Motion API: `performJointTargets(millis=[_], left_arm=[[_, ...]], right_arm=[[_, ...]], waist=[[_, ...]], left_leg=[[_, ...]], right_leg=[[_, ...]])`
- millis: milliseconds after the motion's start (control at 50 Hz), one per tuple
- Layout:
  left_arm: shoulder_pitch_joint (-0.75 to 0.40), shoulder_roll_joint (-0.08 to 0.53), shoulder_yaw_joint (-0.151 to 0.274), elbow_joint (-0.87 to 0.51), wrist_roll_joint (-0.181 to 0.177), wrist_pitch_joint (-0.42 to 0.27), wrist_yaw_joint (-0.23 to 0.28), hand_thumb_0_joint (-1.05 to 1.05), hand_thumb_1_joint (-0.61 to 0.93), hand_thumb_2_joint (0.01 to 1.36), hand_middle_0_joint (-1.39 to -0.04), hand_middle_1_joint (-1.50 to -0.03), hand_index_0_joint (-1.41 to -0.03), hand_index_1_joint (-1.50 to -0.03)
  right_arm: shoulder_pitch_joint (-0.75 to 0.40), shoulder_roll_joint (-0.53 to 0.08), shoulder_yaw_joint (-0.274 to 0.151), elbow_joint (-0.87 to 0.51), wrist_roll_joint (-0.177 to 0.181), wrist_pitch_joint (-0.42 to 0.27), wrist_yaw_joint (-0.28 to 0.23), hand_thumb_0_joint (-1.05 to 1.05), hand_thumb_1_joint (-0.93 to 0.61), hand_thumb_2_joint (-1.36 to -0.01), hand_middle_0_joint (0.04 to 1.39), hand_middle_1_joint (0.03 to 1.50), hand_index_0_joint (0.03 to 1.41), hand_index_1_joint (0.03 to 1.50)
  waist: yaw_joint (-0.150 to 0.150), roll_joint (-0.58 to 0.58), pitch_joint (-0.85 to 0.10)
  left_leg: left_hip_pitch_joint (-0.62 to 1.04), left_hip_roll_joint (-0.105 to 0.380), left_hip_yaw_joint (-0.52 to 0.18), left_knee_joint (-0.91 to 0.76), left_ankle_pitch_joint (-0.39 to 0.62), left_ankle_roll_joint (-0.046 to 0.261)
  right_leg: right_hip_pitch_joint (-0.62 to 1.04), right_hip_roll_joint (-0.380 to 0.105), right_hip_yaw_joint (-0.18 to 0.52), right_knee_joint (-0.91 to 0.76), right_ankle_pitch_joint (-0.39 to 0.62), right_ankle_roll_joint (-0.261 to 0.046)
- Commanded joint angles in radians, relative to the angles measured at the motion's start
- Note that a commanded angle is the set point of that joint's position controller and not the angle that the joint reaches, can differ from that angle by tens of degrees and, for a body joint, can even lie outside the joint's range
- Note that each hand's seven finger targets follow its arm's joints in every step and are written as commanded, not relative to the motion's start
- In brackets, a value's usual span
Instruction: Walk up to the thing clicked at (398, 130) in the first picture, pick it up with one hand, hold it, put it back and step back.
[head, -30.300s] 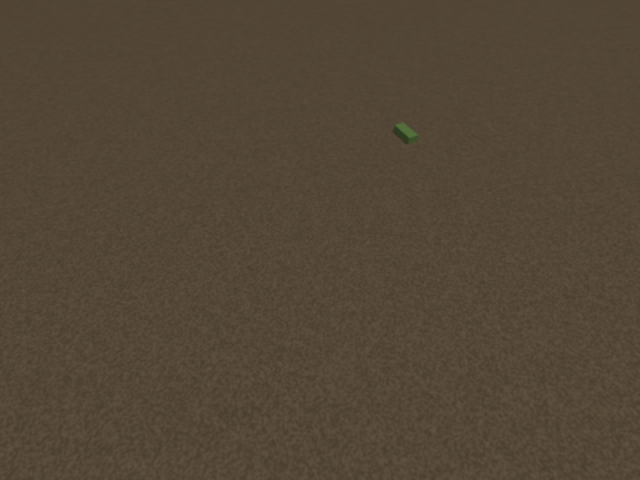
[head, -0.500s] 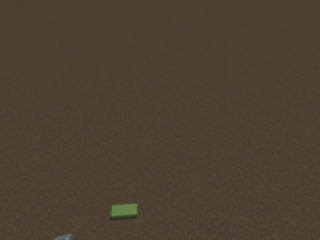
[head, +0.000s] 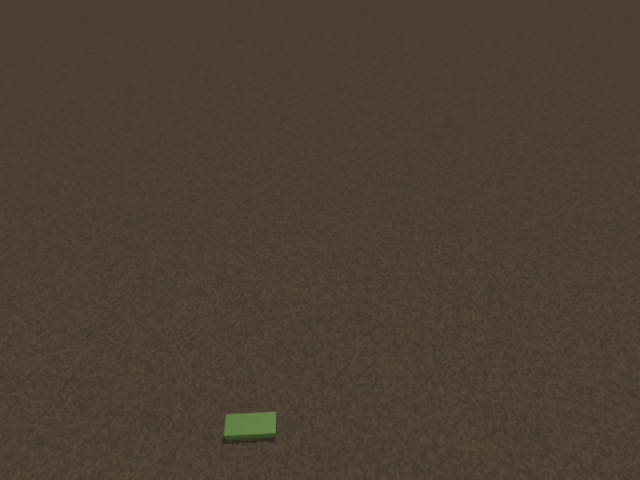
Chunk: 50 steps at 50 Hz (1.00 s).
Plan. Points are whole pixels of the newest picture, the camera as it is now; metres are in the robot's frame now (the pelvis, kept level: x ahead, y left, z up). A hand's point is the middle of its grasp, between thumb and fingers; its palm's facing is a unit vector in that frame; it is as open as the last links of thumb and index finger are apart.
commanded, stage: walk up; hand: left
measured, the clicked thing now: (251, 425) +0.44 +0.23 -0.76
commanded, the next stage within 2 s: stand in 0.30 s
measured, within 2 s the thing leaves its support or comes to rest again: neither
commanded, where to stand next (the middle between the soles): +0.06 -0.02 m, yaw +1 degrees
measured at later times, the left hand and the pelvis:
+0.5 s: hand out of the picture +0.09 +0.25 -0.16, palm faces -0.01 -0.94 -0.34, open 7.4 cm; pelvis +0.01 +0.00 +0.00, yaw +0 degrees
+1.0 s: hand out of the picture +0.10 +0.24 -0.15, palm faces -0.03 -0.94 -0.35, open 7.4 cm; pelvis +0.01 -0.01 +0.00, yaw +0 degrees
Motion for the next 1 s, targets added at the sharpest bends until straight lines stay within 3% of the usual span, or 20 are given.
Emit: performJointTargets(millis=[0,220,340,420,500,560,660,980], left_arm=[[-0.07,0.208,0.038,-0.067,-0.005,-0.027,0.012,0.0,0.9,0.9,-0.2,-0.3,-0.2,-0.3],[-0.056,0.203,0.04,-0.065,-0.005,-0.026,0.018,0.0,0.9,0.9,-0.2,-0.3,-0.2,-0.3],[-0.047,0.203,0.025,-0.066,-0.003,-0.03,0.024,0.0,0.9,0.9,-0.2,-0.3,-0.2,-0.3],[-0.042,0.208,0.024,-0.07,-0.004,-0.036,0.024,0.0,0.9,0.9,-0.2,-0.3,-0.2,-0.3],[-0.047,0.207,0.022,-0.068,-0.005,-0.034,0.027,0.0,0.9,0.9,-0.2,-0.3,-0.2,-0.3],[-0.04,0.211,0.02,-0.072,-0.005,-0.036,0.026,0.0,0.9,0.9,-0.2,-0.3,-0.2,-0.3],[-0.048,0.21,0.02,-0.079,-0.005,-0.035,0.027,0.0,0.9,0.9,-0.2,-0.3,-0.2,-0.3],[-0.044,0.221,0.022,-0.082,-0.008,-0.032,0.026,0.0,0.9,0.9,-0.2,-0.3,-0.2,-0.3]], right_arm=[[-0.052,-0.223,-0.04,-0.059,0.003,-0.027,-0.012,0.0,-0.9,-0.9,0.2,0.3,0.2,0.3],[-0.047,-0.212,-0.044,-0.062,0.007,-0.025,-0.015,0.0,-0.9,-0.9,0.2,0.3,0.2,0.3],[-0.068,-0.205,-0.041,-0.066,-0.002,-0.02,-0.016,0.0,-0.9,-0.9,0.2,0.3,0.2,0.3],[-0.063,-0.209,-0.044,-0.067,0.0,-0.023,-0.015,0.0,-0.9,-0.9,0.2,0.3,0.2,0.3],[-0.065,-0.208,-0.043,-0.067,0.0,-0.022,-0.014,0.0,-0.9,-0.9,0.2,0.3,0.2,0.3],[-0.067,-0.206,-0.042,-0.069,0.002,-0.022,-0.013,0.0,-0.9,-0.9,0.2,0.3,0.2,0.3],[-0.068,-0.209,-0.041,-0.068,0.002,-0.022,-0.015,0.0,-0.9,-0.9,0.2,0.3,0.2,0.3],[-0.045,-0.204,-0.039,-0.066,0.0,-0.018,-0.013,0.0,-0.9,-0.9,0.2,0.3,0.2,0.3]], waist=[[-0.002,0.024,-0.073],[-0.006,0.012,-0.092],[-0.004,0.007,-0.064],[-0.006,0.016,-0.104],[-0.006,0.013,-0.086],[-0.006,0.012,-0.103],[-0.006,0.021,-0.1],[-0.008,0.008,-0.066]], left_leg=[[-0.036,0.097,-0.093,-0.094,0.05,0.041],[-0.009,0.095,-0.09,-0.075,0.161,0.037],[-0.004,0.1,-0.082,-0.098,0.146,0.028],[0.031,0.107,-0.072,-0.093,0.21,0.028],[0.017,0.105,-0.071,-0.101,0.197,0.024],[0.042,0.11,-0.068,-0.09,0.238,0.025],[0.041,0.11,-0.061,-0.092,0.233,0.024],[0.023,0.106,-0.059,-0.107,0.14,0.024]], right_leg=[[0.034,-0.095,0.099,-0.075,-0.002,-0.028],[0.048,-0.1,0.081,-0.058,0.077,-0.025],[0.028,-0.108,0.091,-0.068,0.071,-0.023],[0.056,-0.116,0.095,-0.056,0.145,-0.027],[0.057,-0.112,0.09,-0.062,0.131,-0.023],[0.065,-0.114,0.091,-0.061,0.175,-0.027],[0.067,-0.116,0.096,-0.063,0.19,-0.026],[0.039,-0.109,0.106,-0.08,0.101,-0.031]])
